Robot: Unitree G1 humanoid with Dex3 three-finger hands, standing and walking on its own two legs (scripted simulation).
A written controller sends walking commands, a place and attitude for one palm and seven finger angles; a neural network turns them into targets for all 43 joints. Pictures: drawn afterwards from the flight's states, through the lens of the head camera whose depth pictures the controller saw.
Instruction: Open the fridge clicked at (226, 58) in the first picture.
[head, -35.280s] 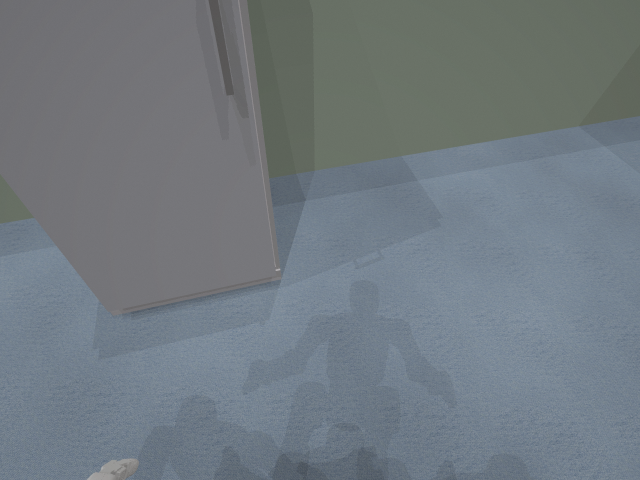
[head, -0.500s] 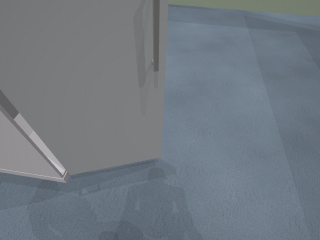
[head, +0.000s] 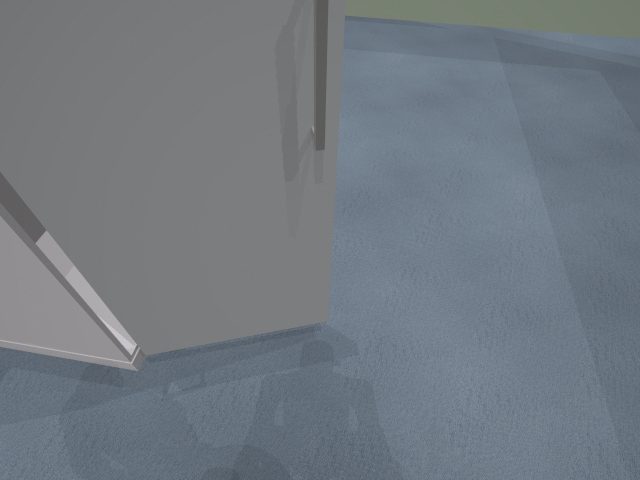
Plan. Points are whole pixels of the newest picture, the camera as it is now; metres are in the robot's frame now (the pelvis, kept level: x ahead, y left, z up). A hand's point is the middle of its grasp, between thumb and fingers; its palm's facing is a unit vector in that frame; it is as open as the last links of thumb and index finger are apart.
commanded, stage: look to check the result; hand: right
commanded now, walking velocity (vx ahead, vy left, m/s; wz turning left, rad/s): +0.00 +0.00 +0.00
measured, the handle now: (317, 68) +0.65 +0.05 +0.19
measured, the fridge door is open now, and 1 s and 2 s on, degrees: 68 68 68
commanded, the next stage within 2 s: stand and wait in 0.54 s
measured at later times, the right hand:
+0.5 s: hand out of the picture +0.00 -0.15 -0.18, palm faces +0.03 +0.99 -0.16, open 7.3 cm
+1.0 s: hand out of the picture +0.01 -0.15 -0.18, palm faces +0.03 +0.99 -0.17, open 7.3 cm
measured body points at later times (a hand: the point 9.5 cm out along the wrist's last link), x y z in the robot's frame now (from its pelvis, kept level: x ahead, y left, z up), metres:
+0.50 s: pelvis +0.01 +0.01 +0.00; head +0.03 +0.00 +0.45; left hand +0.00 +0.22 -0.16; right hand +0.00 -0.20 -0.16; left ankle +0.00 +0.14 -0.74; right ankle -0.01 -0.08 -0.74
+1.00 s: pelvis +0.02 +0.01 +0.00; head +0.04 +0.01 +0.45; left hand +0.00 +0.22 -0.16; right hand +0.01 -0.21 -0.16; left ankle +0.00 +0.14 -0.74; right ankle -0.01 -0.08 -0.74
